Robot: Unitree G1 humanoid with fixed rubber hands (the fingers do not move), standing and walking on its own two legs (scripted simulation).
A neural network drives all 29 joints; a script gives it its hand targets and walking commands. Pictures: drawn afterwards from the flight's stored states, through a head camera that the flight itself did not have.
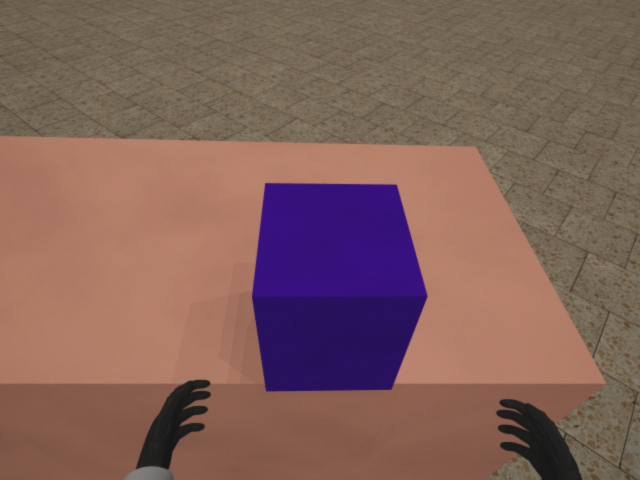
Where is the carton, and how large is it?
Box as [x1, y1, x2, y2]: [252, 183, 427, 390]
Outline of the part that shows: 265,183 252,299 266,390 390,389 427,296 396,185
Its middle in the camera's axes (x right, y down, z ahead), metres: +0.02 +0.08 +0.60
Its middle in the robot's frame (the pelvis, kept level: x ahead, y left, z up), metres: +0.41 +0.01 -0.01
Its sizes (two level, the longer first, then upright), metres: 0.210 0.200 0.250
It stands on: a pedestal, 0.65 m high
